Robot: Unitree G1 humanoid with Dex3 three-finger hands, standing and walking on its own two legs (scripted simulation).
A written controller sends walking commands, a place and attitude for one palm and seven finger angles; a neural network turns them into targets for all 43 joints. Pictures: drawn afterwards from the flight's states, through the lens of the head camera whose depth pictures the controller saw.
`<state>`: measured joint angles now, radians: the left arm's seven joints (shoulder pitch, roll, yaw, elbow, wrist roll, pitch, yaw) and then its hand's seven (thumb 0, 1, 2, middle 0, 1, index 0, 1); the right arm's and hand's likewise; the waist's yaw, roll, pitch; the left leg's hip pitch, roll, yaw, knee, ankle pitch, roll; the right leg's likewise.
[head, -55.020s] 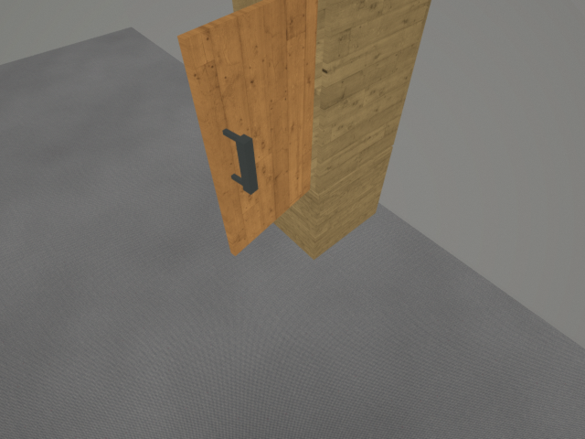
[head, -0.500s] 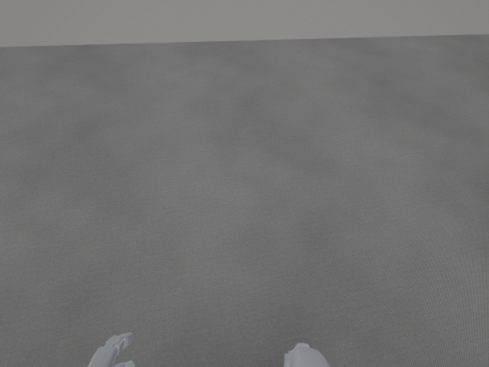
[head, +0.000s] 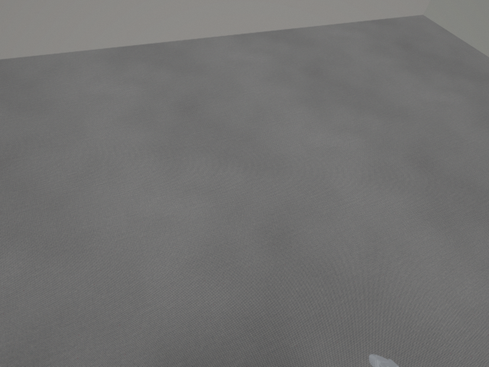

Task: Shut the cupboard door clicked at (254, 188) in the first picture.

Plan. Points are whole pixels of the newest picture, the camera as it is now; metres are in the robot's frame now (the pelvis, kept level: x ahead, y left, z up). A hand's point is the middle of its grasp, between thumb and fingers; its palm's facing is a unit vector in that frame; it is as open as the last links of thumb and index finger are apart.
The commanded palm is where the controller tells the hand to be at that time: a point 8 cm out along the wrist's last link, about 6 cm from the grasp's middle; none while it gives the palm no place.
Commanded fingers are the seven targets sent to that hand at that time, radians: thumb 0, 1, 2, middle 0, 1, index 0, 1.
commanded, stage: turn to face it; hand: left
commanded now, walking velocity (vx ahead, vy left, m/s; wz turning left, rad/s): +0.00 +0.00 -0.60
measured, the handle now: out of the picture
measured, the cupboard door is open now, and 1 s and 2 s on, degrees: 26 26 26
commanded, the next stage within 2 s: none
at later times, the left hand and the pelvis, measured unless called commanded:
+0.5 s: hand (175, 331) +0.20 +0.14 -0.15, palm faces -0.32 -0.91 -0.27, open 7.4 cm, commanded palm none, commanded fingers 0.00 0.90 0.90 -0.20 -0.30 -0.20 -0.30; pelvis +0.01 -0.02 +0.00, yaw -19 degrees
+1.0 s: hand (185, 301) +0.25 +0.13 -0.16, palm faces -0.56 -0.80 -0.20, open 7.4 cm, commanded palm none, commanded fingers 0.00 0.90 0.90 -0.20 -0.30 -0.20 -0.30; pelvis +0.05 +0.01 +0.01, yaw -37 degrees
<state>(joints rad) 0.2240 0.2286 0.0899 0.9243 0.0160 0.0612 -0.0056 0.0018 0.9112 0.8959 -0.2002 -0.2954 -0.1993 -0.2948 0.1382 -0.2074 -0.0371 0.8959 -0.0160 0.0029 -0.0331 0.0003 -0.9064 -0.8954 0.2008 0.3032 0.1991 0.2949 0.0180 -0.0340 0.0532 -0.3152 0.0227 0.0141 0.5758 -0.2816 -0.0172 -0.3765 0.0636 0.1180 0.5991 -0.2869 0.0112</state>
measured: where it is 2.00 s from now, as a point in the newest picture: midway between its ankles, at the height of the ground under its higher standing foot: outside the picture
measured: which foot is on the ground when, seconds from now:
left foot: down 0.00-0.42, up 0.44-0.76, down 0.78-1.00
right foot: up 0.00-0.40, down 0.42-0.78, up 0.80-1.00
